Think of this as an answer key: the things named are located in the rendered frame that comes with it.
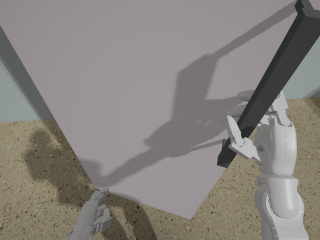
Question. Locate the robot left forearm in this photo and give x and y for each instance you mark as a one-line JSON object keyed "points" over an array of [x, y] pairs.
{"points": [[81, 232]]}

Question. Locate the robot right forearm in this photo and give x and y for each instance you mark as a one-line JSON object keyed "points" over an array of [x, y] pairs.
{"points": [[281, 208]]}

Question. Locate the fridge door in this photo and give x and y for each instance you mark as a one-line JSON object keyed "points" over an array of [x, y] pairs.
{"points": [[141, 88]]}

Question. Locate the robot right hand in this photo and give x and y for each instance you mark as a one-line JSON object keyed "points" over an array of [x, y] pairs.
{"points": [[277, 137]]}

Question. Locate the handle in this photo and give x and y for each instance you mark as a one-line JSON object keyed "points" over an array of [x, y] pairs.
{"points": [[303, 33]]}

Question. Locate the robot left hand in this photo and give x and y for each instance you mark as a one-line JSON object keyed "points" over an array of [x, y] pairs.
{"points": [[90, 213]]}

